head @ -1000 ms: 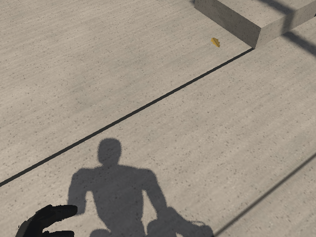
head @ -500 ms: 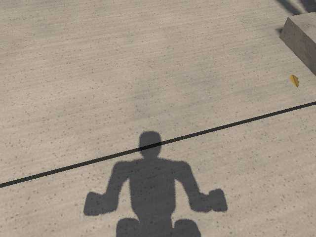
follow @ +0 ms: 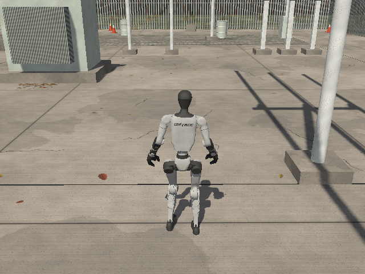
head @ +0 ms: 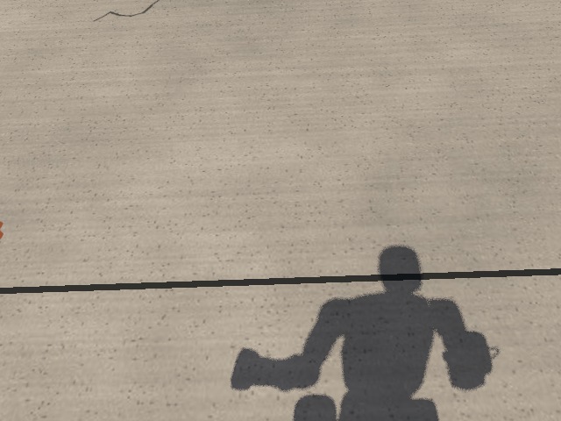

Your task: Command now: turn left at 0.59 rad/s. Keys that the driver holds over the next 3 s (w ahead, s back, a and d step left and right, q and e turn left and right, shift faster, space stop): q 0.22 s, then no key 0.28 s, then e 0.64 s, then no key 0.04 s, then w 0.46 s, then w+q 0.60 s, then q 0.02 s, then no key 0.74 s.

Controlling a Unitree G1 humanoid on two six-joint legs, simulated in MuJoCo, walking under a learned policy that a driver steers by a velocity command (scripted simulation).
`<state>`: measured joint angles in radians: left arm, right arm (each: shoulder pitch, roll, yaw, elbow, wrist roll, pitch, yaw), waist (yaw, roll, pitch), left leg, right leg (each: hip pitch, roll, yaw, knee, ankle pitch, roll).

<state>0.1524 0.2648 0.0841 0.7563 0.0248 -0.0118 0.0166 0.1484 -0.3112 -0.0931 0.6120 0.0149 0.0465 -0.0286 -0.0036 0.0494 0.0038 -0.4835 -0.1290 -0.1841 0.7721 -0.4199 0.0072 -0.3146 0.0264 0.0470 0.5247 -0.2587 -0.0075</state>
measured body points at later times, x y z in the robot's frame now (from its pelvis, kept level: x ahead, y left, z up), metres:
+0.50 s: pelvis -0.02 +0.04 +0.01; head +0.01 +0.08 +0.45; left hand +0.03 +0.35 -0.12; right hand +0.21 -0.17 -0.07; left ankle -0.04 +0.14 -0.73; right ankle -0.01 -0.11 -0.67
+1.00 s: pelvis -0.04 +0.06 +0.00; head +0.00 +0.06 +0.45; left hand +0.08 +0.35 -0.10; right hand +0.14 -0.22 -0.09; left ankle -0.05 +0.17 -0.71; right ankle -0.02 -0.09 -0.73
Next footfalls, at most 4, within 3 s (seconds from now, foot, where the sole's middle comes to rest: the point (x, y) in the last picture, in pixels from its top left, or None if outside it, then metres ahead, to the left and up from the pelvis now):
0.36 left None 0.00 0.15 -0.77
0.72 right None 0.02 -0.08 -0.77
1.04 left None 0.00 0.17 -0.77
1.52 right None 0.01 -0.08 -0.77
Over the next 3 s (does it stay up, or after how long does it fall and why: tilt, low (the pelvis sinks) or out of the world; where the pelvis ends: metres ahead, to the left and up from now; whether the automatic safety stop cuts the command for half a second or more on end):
stays up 0.56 0.00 0.00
